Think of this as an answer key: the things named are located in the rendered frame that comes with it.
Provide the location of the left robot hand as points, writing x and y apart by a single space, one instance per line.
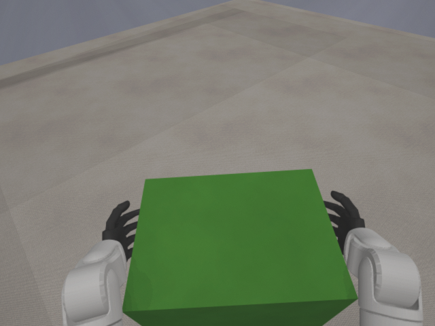
114 227

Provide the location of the right robot hand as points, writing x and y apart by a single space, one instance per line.
349 217

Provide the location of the left robot forearm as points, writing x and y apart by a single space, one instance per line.
91 291

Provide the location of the right robot forearm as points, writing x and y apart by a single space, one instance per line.
389 284

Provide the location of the carton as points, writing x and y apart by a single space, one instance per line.
245 249

